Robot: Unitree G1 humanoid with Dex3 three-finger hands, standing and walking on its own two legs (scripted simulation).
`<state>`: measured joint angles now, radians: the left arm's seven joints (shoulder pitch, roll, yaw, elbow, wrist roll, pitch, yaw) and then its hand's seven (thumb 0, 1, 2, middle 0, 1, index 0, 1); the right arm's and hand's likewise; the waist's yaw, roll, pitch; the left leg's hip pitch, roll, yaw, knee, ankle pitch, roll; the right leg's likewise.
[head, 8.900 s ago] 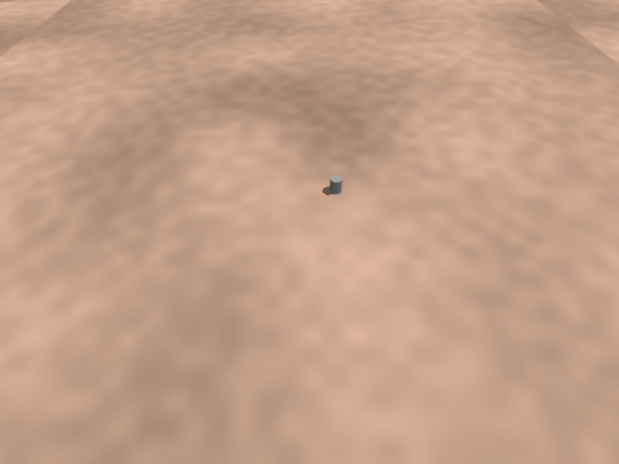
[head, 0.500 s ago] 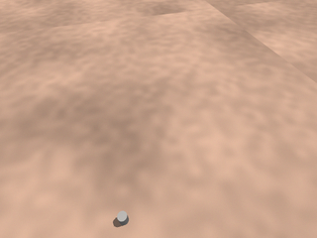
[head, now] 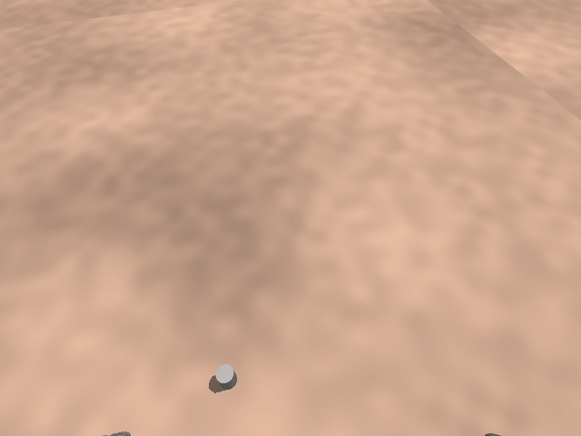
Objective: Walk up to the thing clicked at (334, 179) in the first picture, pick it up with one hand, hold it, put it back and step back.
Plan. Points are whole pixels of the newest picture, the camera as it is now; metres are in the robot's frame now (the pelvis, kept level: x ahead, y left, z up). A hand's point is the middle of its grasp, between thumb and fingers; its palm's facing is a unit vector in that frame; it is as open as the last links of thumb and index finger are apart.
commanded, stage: rise first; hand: left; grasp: from above
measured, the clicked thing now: (226, 377) +0.41 +0.23 -0.74
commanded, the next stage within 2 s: none
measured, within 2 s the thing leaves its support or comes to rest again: neither
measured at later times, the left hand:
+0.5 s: hand out of the picture +0.13 +0.26 -0.22, palm faces -0.14 -0.89 -0.44, open 13.7 cm
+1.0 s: hand out of the picture +0.16 +0.29 -0.34, palm faces -0.40 -0.68 -0.62, open 14.0 cm
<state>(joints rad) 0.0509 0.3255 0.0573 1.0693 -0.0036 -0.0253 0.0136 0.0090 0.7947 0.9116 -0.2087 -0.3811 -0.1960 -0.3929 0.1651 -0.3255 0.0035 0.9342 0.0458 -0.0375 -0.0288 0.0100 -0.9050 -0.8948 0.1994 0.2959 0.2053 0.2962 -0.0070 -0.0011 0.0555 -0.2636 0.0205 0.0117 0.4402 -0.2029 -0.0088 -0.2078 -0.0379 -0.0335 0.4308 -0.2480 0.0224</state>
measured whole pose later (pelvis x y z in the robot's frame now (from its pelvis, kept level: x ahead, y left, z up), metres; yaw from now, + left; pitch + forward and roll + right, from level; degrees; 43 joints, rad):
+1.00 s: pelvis -0.04 +0.00 -0.19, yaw -2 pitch +28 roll -2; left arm 0.05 0.43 0.15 0.61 0.50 -0.01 0.02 0.00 -0.52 0.97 -0.12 -1.04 -0.11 -1.04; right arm 0.11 -0.27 -0.04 0.58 0.00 -0.20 0.01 0.01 -0.90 -0.89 0.20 0.30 0.21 0.30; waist -0.03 -0.01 -0.17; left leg -1.44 0.05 -0.03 1.57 -0.62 -0.01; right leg -1.37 -0.03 -0.02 1.55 -0.67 0.03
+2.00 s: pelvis -0.10 +0.01 -0.42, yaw -8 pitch +32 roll -7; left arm -0.75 0.72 0.13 1.27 1.23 -0.27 0.35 0.00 -0.52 1.00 -0.08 -1.02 -0.09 -1.01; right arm 0.09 -0.26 0.00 0.78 -0.11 -0.05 0.10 0.01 -0.90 -0.90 0.20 0.30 0.21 0.30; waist -0.12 -0.02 -0.08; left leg -2.26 0.05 -0.13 2.31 -0.62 0.00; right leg -2.15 0.02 -0.06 2.27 -0.69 0.04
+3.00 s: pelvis -0.09 +0.00 -0.45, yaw -10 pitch +31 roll -8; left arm -0.81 0.80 0.18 1.37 1.26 -0.30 0.41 0.00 -0.53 1.01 -0.09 -1.02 -0.09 -1.02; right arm 0.09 -0.26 0.04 0.79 -0.16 -0.03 0.13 0.01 -0.91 -0.90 0.20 0.30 0.21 0.30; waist -0.17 -0.05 -0.03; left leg -2.33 0.05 -0.17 2.43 -0.66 -0.02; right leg -2.22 0.04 -0.08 2.37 -0.71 0.04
